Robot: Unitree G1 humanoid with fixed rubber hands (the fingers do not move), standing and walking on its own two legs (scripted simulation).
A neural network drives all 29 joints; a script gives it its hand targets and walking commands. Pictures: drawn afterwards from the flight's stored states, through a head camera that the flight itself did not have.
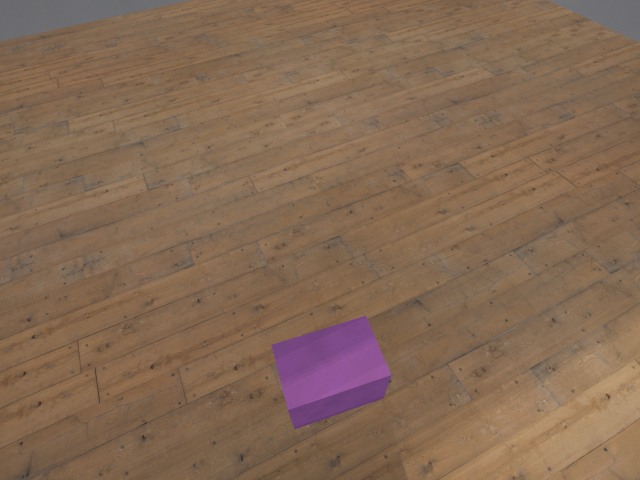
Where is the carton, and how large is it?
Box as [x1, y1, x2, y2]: [272, 316, 390, 428]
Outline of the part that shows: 365,316 272,344 287,408 294,428 383,397 390,377 390,373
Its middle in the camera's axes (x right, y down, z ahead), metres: +0.03 +0.38 +1.13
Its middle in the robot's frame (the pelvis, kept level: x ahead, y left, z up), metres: +0.47 +0.03 -0.66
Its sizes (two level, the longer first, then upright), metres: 0.280 0.180 0.209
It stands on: the floor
